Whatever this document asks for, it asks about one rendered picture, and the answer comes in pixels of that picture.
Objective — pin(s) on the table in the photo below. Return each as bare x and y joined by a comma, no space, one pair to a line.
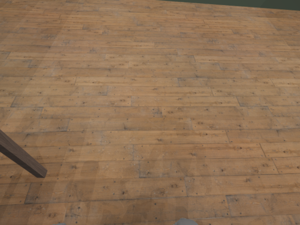
13,151

